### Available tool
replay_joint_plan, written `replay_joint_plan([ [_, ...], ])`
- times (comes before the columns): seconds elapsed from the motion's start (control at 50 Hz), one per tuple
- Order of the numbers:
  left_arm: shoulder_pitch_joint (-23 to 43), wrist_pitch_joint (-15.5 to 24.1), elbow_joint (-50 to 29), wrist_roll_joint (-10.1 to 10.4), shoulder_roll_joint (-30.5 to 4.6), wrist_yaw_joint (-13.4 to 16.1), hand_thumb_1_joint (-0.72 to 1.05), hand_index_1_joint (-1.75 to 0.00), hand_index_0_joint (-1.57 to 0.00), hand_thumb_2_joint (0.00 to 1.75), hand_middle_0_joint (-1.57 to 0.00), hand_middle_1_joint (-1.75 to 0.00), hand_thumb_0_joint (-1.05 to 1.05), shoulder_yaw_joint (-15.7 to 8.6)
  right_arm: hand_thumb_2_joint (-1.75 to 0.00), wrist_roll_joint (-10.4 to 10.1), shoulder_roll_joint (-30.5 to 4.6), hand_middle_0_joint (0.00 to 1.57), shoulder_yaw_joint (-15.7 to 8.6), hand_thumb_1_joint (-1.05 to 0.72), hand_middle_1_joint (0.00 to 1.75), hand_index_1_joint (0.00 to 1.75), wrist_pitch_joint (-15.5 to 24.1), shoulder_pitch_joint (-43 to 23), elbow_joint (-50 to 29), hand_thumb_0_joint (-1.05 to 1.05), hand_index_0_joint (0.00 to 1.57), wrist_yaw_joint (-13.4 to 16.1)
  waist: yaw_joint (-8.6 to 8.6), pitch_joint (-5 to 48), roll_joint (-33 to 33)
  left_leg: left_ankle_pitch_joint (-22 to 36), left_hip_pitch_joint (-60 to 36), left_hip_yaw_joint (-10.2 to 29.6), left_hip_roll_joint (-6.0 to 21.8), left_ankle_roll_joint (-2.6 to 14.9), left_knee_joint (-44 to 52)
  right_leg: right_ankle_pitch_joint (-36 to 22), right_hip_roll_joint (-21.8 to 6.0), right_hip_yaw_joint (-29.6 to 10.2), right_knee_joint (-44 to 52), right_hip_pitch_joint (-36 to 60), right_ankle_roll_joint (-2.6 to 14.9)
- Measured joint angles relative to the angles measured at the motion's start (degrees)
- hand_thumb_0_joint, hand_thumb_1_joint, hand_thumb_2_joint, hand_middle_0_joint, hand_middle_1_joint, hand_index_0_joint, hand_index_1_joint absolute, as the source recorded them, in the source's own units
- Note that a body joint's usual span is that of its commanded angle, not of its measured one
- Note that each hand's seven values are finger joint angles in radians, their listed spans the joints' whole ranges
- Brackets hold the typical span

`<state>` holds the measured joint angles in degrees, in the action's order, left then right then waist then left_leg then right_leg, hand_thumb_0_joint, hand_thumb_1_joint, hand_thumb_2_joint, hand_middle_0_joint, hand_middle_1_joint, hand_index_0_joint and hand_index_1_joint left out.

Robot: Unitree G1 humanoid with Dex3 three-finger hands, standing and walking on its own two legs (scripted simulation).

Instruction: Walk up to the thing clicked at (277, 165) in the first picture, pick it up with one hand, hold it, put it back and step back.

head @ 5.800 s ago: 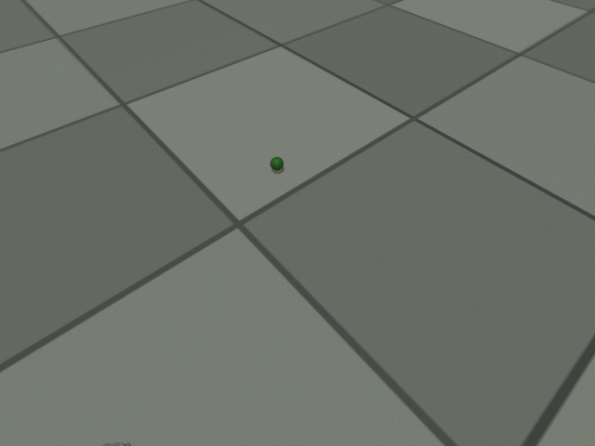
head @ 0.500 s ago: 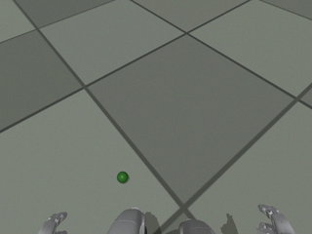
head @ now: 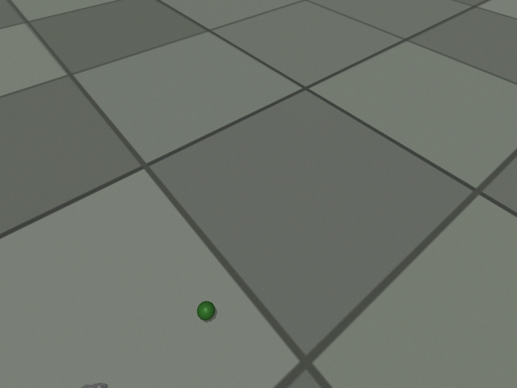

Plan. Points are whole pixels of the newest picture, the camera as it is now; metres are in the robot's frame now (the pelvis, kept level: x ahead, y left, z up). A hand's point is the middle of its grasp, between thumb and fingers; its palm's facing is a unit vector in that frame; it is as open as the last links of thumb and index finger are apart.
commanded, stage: walk up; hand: left
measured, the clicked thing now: (206, 310) +0.47 +0.22 -0.73
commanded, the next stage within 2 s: stand in 0.94 s
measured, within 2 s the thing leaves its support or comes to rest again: neither
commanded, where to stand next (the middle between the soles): +0.09 -0.02 m, yaw +0 degrees
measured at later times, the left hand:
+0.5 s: hand out of the picture +0.11 +0.25 -0.14, palm faces +0.01 -0.94 -0.33, open 7.4 cm
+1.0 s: hand out of the picture +0.10 +0.25 -0.14, palm faces +0.00 -0.95 -0.32, open 7.4 cm
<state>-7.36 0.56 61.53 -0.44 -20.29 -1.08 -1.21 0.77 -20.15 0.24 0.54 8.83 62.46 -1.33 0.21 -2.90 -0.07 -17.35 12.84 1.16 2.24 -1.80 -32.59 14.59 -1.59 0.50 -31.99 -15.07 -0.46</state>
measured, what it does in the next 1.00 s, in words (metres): stands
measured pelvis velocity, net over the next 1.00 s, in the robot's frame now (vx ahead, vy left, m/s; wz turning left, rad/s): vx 0.02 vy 0.00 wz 0.01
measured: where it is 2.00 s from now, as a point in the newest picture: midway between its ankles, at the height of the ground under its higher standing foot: outside the picture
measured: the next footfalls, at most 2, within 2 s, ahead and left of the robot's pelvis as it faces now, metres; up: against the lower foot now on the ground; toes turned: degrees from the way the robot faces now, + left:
none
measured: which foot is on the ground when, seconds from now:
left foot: down 0.00-1.00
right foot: down 0.00-1.00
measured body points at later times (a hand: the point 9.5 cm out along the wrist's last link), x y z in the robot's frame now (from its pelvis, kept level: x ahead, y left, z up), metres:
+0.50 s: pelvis +0.02 +0.00 +0.01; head +0.03 +0.00 +0.46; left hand +0.11 +0.30 -0.12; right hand +0.12 -0.30 -0.12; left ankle +0.01 +0.14 -0.73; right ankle +0.03 -0.13 -0.73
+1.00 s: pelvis +0.02 +0.00 +0.02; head +0.03 +0.00 +0.46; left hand +0.10 +0.30 -0.12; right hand +0.09 -0.30 -0.12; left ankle +0.01 +0.14 -0.73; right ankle +0.03 -0.13 -0.73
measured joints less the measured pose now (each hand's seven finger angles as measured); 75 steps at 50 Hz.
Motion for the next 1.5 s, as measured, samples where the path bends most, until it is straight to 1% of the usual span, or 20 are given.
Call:
replay_joint_plan([
  [0.16,1.25,0.12,2.73,0.23,0.25,-0.13,0.91,-0.3,-0.21,0.9,-0.21,-0.3,0.0,-0.17,-0.9,-0.13,-0.28,0.2,-0.13,-0.9,0.3,0.3,0.79,-0.8,1.86,0.01,0.21,0.41,-0.17,0.12,-0.12,2.16,-2.2,0.14,-0.12,-0.06,4.79,-2.46,-0.16,0.29,5.37,2.62,-0.84],
  [0.28,2.64,0.03,3.83,0.53,0.31,0.1,0.91,-0.29,-0.2,0.9,-0.21,-0.3,0.0,-0.03,-0.9,-0.47,-0.71,0.2,-0.34,-0.9,0.3,0.3,1.08,-2.63,1.97,0.01,0.21,0.88,-0.18,-0.14,0.09,3.09,-3.66,0.12,-0.35,-0.02,7.16,-3.05,-0.41,0.36,7.22,3.9,-1.01],
  [0.5,4.47,0.06,4.55,0.17,0.61,0.22,0.91,-0.29,-0.2,0.9,-0.21,-0.3,0.0,0.0,-0.9,-0.49,-0.35,0.2,-0.5,-0.9,0.3,0.3,0.7,-5.21,1.56,0.0,0.21,0.77,-0.21,-0.07,0.58,4.08,-5.14,0.21,-0.31,-0.1,9.64,-3.87,-0.39,0.54,9.52,5.35,-1.03],
  [0.94,3.55,-0.31,4.76,-0.11,1.15,0.26,0.91,-0.29,-0.2,0.9,-0.21,-0.3,0.0,-0.35,-0.9,-0.26,0.11,0.2,-0.57,-0.9,0.3,0.3,0.18,-3.21,2.62,0.0,0.21,0.79,-0.68,-0.37,0.17,4.82,-6.6,-0.12,-0.39,-0.04,11.61,-4.55,-0.48,0.29,11.2,6.58,-1.15],
  [1.08,3.53,0.0,4.02,0.3,0.83,0.37,0.91,-0.29,-0.2,0.9,-0.21,-0.3,0.0,0.13,-0.9,-0.06,0.19,0.2,-0.54,-0.9,0.3,0.3,0.1,-3.73,2.64,0.0,0.21,0.83,-0.59,-1.01,-0.08,5.78,-7.35,-0.27,-0.59,-0.12,12.87,-5.16,-0.67,0.15,11.71,6.95,-1.19],
  [1.24,3.05,-0.02,3.78,0.15,0.51,0.4,0.91,-0.29,-0.2,0.9,-0.21,-0.3,0.0,0.66,-0.9,-0.18,0.15,0.2,-0.53,-0.9,0.3,0.3,-0.08,-4.41,2.48,0.0,0.21,0.55,-0.45,-0.83,0.13,6.7,-7.53,-0.3,-0.55,-0.25,13.66,-5.81,-0.62,0.1,12.0,6.87,-1.04],
  [1.5,0.98,0.09,3.83,0.13,0.2,0.26,0.91,-0.29,-0.2,0.9,-0.21,-0.3,0.0,1.09,-0.9,0.01,-0.03,0.2,-0.77,-0.9,0.3,0.3,-0.34,-3.06,2.87,0.0,0.21,0.09,-0.25,-0.78,0.25,6.96,-6.83,-0.08,-0.14,-0.58,13.35,-6.06,-0.21,0.31,11.76,6.24,-0.65],
])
